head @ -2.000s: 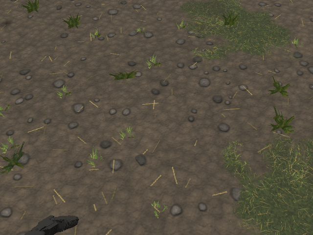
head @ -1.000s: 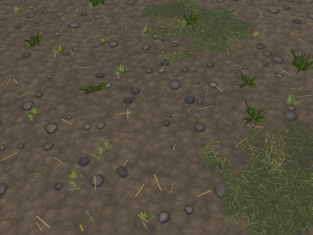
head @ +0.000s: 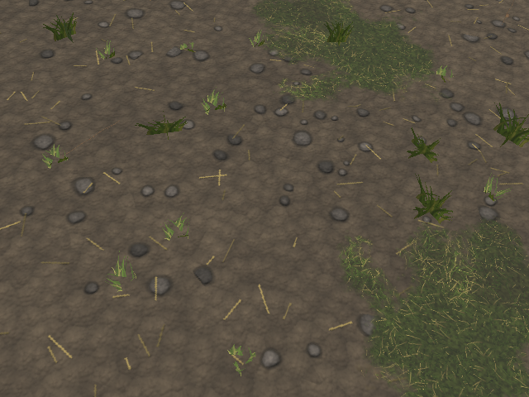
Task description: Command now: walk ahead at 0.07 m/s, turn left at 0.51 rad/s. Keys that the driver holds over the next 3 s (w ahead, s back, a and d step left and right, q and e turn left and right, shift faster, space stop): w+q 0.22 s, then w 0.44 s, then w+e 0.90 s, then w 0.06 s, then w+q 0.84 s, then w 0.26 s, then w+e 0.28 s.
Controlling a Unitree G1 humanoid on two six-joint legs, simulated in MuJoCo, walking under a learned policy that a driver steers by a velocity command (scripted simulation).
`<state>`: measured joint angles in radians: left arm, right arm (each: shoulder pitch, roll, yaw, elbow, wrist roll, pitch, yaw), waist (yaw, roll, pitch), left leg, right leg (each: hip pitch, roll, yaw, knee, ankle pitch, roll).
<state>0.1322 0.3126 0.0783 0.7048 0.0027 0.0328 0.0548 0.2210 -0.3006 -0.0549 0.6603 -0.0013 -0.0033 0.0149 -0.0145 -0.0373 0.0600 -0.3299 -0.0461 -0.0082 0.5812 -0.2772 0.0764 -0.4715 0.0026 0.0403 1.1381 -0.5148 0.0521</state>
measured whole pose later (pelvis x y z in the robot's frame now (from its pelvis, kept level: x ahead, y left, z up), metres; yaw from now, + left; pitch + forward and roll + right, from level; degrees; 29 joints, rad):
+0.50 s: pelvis +0.13 -0.03 +0.00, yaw +13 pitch +2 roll -1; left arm 0.14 0.29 0.06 0.71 0.00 -0.12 -0.01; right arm 0.36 -0.30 -0.05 0.71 0.02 -0.03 -0.01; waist -0.04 0.04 -0.03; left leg -0.19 -0.09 -0.21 0.66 -0.42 0.05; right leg -0.30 0.05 0.02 0.47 -0.19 -0.03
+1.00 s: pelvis +0.37 +0.06 +0.00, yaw +6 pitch +2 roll +0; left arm 0.43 0.29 0.04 0.82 -0.04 -0.05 0.01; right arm 0.06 -0.27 -0.03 0.62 0.00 -0.10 0.02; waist 0.07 -0.02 0.05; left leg -0.42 -0.01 0.02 0.55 -0.17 0.03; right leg -0.26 0.00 0.11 1.06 -0.47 -0.01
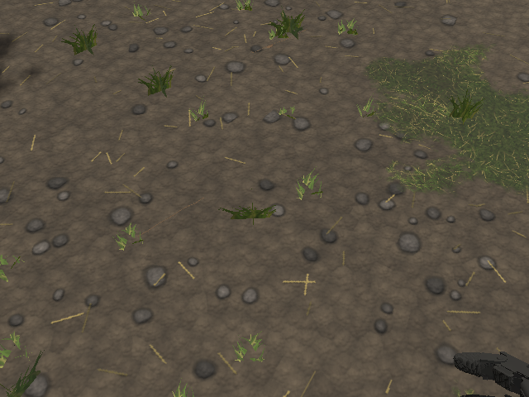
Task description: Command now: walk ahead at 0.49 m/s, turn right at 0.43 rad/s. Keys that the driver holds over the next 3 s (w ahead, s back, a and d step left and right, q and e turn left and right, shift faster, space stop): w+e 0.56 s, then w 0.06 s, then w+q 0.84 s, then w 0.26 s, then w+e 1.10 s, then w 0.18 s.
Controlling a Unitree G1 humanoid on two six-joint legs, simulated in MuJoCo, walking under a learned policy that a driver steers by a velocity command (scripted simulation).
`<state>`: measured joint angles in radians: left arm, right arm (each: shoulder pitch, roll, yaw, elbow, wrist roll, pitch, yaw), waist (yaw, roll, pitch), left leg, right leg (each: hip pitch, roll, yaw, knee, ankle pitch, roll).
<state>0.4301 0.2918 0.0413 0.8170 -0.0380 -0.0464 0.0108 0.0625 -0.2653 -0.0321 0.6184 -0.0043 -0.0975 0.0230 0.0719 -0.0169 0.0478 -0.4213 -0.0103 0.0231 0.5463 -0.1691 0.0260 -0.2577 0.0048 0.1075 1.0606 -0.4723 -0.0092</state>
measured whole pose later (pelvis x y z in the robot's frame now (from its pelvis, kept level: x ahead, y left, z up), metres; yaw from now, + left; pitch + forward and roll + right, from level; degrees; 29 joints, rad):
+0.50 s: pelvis +0.26 -0.07 -0.01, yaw -18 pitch +1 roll +2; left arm 0.13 0.31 0.06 0.60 -0.02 -0.03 -0.04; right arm 0.27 -0.32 -0.06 0.79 0.02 -0.08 0.01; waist -0.03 0.00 0.09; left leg -0.23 0.06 0.03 1.11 -0.48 -0.02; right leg -0.48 0.04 -0.03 0.65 -0.20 -0.10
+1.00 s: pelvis +0.56 -0.12 -0.01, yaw -16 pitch +2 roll -1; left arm 0.33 0.32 0.06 0.78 0.01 -0.04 0.02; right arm 0.12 -0.30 -0.04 0.69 0.01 -0.08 0.06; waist 0.04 0.00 0.03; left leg -0.50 -0.04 0.02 0.59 -0.12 0.08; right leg -0.05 0.02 -0.01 0.70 -0.50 -0.02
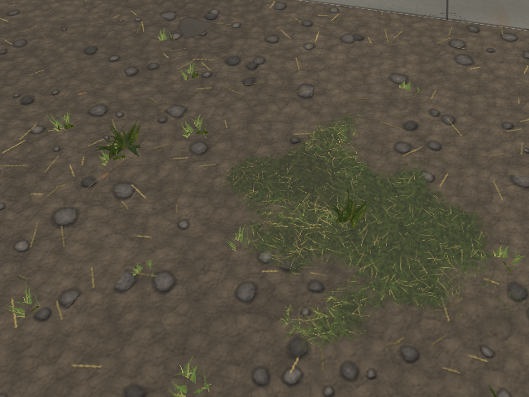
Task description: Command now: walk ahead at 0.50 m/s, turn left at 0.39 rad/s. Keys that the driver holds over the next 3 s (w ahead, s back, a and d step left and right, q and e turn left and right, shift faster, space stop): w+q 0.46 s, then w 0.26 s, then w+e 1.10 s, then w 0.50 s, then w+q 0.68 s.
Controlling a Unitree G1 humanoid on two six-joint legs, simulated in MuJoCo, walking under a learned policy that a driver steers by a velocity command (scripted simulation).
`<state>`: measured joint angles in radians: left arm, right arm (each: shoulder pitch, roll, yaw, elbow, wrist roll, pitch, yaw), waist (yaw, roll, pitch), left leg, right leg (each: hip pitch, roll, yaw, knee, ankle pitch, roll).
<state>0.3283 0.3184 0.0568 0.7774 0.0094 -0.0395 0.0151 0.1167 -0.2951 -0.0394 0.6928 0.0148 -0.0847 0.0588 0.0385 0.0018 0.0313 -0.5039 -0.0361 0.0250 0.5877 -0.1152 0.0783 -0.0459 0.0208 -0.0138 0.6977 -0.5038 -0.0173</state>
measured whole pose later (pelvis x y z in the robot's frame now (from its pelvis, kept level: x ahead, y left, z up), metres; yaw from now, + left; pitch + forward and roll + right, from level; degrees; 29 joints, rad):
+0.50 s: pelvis +0.30 +0.00 +0.01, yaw +17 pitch +2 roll -1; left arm 0.07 0.28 0.04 0.64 0.01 -0.12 -0.01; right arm 0.38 -0.31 -0.06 0.76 0.03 -0.02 -0.02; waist -0.07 0.03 0.01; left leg -0.18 -0.10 -0.23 0.84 -0.52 0.05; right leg -0.44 0.05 0.03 0.52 -0.14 -0.01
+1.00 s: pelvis +0.53 +0.11 +0.01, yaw +16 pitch +2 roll -1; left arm 0.42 0.30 0.05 0.85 -0.03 -0.06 0.00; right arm 0.05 -0.26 -0.03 0.63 0.00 -0.09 0.02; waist 0.08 -0.01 0.03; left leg -0.42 0.01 0.01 0.55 -0.17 0.03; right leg -0.23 0.00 0.08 0.92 -0.49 -0.01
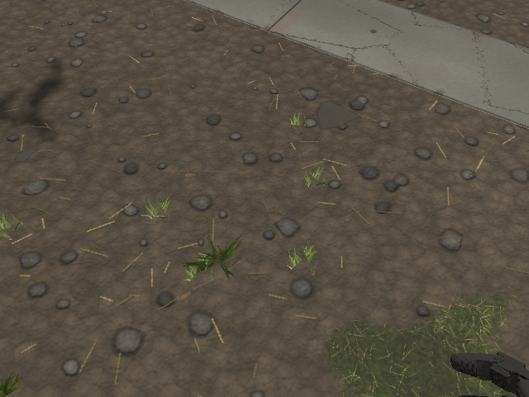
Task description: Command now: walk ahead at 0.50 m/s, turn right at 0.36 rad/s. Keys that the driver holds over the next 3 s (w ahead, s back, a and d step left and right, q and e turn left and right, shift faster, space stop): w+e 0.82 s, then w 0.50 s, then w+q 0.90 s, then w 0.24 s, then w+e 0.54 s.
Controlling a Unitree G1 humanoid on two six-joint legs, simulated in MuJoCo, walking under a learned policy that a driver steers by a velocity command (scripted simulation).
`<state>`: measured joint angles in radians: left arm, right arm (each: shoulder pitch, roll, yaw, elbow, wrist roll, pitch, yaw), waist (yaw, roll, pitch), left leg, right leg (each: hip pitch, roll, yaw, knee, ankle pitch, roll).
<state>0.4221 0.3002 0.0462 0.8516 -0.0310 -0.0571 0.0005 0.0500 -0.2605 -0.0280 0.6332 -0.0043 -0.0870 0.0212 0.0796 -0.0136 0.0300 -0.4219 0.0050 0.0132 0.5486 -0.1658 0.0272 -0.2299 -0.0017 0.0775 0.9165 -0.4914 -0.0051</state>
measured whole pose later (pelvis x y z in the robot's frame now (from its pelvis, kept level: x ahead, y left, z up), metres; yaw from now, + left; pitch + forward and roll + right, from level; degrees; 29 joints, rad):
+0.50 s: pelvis +0.25 -0.07 -0.01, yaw -17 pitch +1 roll +2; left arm 0.10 0.30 0.07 0.64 -0.02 -0.03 -0.04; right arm 0.29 -0.31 -0.07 0.83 0.01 -0.06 0.00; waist -0.04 -0.01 0.07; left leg -0.15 0.08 0.09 0.98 -0.50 -0.03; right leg -0.50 0.03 -0.03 0.67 -0.18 -0.10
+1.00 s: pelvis +0.53 -0.13 +0.00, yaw -32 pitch +2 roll +1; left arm 0.36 0.30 0.06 0.75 -0.03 -0.03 0.02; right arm 0.10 -0.28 -0.05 0.72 0.00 -0.12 0.03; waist 0.04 -0.03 0.01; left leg -0.42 -0.05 0.00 0.54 -0.16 0.03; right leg -0.22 0.08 0.19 0.95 -0.49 -0.04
